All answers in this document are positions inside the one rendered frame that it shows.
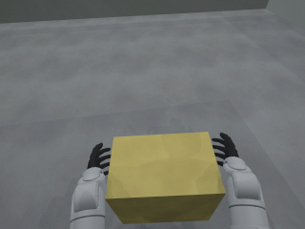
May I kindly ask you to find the left robot hand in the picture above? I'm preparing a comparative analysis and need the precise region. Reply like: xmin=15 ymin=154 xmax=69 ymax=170
xmin=87 ymin=142 xmax=112 ymax=176

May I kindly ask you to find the carton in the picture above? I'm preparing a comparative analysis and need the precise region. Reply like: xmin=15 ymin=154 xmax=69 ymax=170
xmin=105 ymin=132 xmax=226 ymax=224

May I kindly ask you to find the left robot forearm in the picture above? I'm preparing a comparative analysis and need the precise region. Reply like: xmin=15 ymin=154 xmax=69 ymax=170
xmin=70 ymin=167 xmax=108 ymax=229

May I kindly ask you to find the right robot forearm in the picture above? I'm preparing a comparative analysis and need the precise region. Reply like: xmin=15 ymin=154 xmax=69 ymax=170
xmin=222 ymin=156 xmax=271 ymax=229

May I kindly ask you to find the right robot hand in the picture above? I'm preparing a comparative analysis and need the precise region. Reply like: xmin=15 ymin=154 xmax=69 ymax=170
xmin=212 ymin=133 xmax=239 ymax=167

